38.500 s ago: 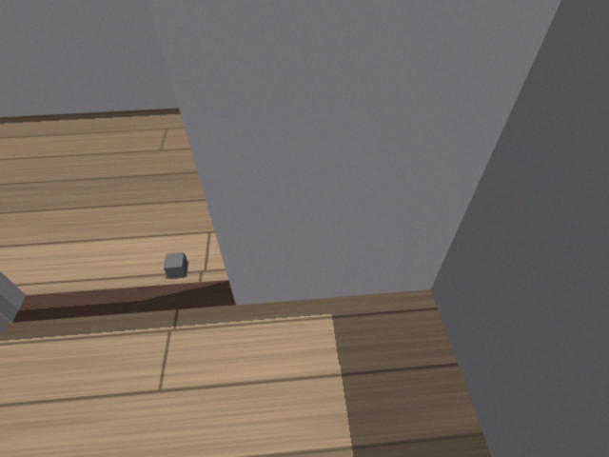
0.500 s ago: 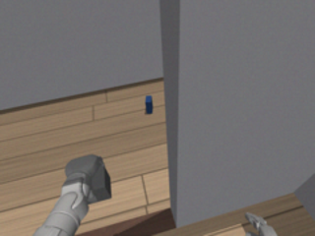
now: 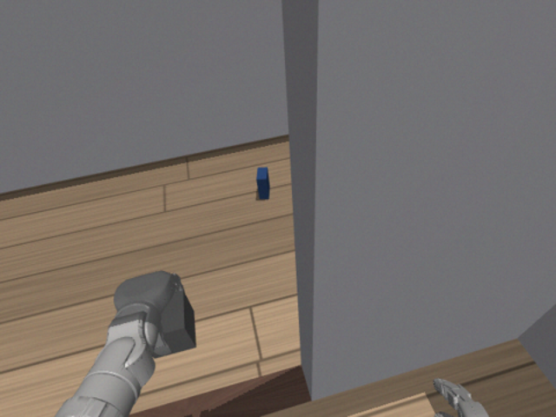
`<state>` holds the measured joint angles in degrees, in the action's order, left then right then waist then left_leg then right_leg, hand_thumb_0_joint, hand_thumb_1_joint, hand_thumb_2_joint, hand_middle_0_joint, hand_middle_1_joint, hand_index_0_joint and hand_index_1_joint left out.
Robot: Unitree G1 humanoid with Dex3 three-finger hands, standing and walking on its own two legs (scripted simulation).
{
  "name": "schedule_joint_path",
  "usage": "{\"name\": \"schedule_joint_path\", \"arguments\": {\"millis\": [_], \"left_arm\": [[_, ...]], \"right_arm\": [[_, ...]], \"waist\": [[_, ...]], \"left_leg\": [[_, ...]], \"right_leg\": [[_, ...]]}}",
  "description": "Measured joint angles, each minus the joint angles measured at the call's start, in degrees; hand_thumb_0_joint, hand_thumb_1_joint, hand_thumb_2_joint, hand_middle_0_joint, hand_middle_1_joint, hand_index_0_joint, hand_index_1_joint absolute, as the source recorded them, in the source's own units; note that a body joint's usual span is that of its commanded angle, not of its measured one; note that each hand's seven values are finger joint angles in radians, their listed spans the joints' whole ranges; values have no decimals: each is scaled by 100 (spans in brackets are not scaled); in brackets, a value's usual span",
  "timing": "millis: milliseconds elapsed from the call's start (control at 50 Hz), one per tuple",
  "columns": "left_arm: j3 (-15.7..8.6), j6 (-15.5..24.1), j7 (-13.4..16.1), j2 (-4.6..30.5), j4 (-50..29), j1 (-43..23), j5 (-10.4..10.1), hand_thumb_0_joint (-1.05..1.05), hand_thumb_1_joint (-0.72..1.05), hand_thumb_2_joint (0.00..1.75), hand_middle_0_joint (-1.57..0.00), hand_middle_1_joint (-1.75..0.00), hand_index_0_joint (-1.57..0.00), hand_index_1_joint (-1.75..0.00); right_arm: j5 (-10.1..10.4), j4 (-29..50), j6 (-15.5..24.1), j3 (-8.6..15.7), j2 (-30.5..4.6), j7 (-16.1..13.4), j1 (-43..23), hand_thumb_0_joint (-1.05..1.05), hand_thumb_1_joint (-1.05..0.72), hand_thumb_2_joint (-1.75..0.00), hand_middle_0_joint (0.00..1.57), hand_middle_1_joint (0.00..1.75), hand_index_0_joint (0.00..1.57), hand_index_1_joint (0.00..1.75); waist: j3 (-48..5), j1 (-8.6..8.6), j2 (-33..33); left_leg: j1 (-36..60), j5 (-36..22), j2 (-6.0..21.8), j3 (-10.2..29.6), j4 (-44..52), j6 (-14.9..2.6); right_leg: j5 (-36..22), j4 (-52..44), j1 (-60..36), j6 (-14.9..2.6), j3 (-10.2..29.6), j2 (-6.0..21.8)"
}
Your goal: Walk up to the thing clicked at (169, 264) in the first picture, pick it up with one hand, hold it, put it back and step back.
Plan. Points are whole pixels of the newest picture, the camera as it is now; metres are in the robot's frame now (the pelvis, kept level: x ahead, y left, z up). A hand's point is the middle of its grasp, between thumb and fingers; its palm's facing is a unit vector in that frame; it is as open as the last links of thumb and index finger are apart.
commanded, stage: hold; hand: left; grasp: from above
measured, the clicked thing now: (168, 324) +0.31 +0.22 -0.08
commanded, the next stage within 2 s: crouch in 0.08 s
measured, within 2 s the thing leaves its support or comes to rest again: neither
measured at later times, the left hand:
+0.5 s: hand (163, 330) +0.29 +0.23 -0.08, palm faces -0.45 -0.10 -0.89, open 9.9 cm
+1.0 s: hand (198, 337) +0.37 +0.23 -0.29, palm faces -0.38 -0.07 -0.92, open 9.9 cm
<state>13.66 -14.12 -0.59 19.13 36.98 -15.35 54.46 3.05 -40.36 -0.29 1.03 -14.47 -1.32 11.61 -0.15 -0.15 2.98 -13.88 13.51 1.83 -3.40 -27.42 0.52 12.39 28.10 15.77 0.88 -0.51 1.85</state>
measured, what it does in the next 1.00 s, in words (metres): lowers itself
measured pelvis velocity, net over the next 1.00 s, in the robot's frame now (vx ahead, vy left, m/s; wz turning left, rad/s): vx -0.03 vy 0.01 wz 0.00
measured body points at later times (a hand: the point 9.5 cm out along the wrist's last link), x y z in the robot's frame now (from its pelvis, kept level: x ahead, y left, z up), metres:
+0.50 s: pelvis +0.01 +0.00 +0.00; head +0.04 -0.02 +0.45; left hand +0.31 +0.23 -0.03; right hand +0.14 -0.25 -0.12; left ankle +0.01 +0.13 -0.74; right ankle +0.03 -0.13 -0.74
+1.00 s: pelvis -0.03 +0.01 -0.16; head +0.12 +0.02 +0.26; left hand +0.38 +0.23 -0.24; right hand -0.01 -0.28 -0.28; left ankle +0.01 +0.13 -0.74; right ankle +0.03 -0.13 -0.74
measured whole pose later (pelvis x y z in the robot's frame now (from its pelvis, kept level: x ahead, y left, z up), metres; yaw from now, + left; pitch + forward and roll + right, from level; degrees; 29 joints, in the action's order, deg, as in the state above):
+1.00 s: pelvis -0.03 +0.01 -0.16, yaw +0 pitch +30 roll -2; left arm 1.3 -5.9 27.7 21.8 76.1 -41.0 60.2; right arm -2.5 -44.6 1.6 3.5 -15.0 0.5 15.3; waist -10.9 9.5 1.6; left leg -79.9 33.1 3.5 -0.2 -83.5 0.1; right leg 30.3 81.0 80.2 1.0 -1.0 1.6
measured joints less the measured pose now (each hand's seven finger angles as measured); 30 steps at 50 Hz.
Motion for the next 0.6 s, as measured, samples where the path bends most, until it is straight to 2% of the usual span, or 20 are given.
{"name": "schedule_joint_path", "arguments": {"millis": [140,360,440,600], "left_arm": [[-16,31,-75,-5,-76,87,9,-1,3,39,-74,-47,-77,-44],[-69,132,179,-25,133,52,42,-1,2,40,-75,-46,-78,-43],[-109,342,449,-59,436,42,138,-1,1,41,-77,-45,-79,-42],[-181,656,1290,-206,1691,-346,415,-1,-1,42,-78,-44,-81,-41]], "right_arm": [[-1,60,-2,15,-3,0,16,1,-90,-89,20,30,20,30],[-14,25,-14,36,14,29,-25,1,-88,-89,20,30,20,30],[-34,23,-29,64,29,63,-16,1,-88,-89,20,30,20,30],[-98,-155,-86,151,19,135,65,1,-88,-89,20,30,20,30]], "waist": [[14,4,-6],[49,19,-24],[69,59,-75],[15,172,-222]], "left_leg": [[6,9,3,-8,19,1],[-17,44,1,17,8,6],[-112,71,-2,39,-53,10],[-775,241,13,93,-528,13]], "right_leg": [[7,-19,-2,1,8,-5],[48,-11,9,-2,-16,-2],[86,53,97,-4,-35,4],[235,465,714,-9,-71,5]]}}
